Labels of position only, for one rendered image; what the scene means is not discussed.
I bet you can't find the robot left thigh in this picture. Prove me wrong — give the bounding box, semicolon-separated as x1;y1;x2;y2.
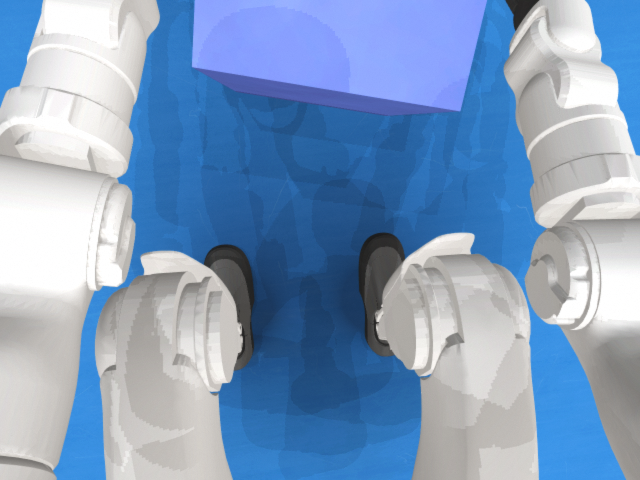
100;271;235;480

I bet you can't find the robot right forearm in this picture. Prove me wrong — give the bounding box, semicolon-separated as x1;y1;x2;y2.
504;0;640;228

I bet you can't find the right robot hand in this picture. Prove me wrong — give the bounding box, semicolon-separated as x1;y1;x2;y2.
506;0;539;31

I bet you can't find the robot left forearm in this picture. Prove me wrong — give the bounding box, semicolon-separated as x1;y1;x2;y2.
0;0;160;178

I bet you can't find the robot right shin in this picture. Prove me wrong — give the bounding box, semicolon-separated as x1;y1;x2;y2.
375;233;531;361

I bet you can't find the robot right upper arm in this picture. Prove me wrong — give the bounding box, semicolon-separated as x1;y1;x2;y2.
525;218;640;480

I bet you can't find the carton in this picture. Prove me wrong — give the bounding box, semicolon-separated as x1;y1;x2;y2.
192;0;487;116

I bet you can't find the robot left upper arm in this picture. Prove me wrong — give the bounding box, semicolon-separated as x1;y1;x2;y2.
0;155;136;480

